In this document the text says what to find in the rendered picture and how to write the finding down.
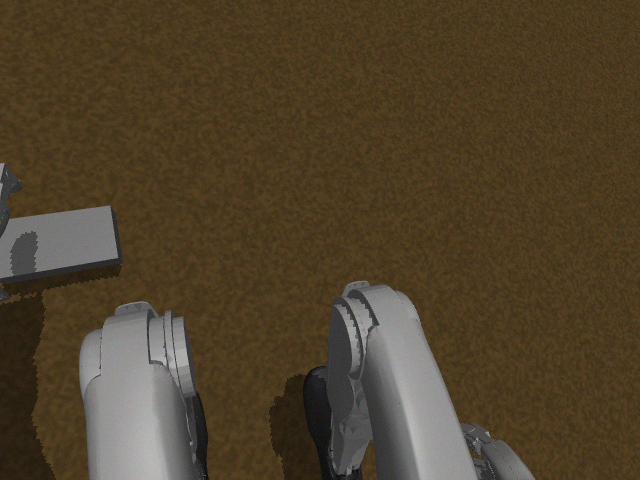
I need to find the left robot foot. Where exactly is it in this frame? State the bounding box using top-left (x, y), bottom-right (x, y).
top-left (192, 392), bottom-right (209, 480)

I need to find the left robot hand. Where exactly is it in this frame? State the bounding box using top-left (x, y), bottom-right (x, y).
top-left (0, 163), bottom-right (22, 302)

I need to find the right robot hand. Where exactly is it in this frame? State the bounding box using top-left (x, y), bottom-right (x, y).
top-left (460, 423), bottom-right (535, 480)

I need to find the right robot foot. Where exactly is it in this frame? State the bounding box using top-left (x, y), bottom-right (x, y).
top-left (303, 366), bottom-right (362, 480)

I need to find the small box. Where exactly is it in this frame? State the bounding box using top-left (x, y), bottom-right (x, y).
top-left (0, 206), bottom-right (123, 283)

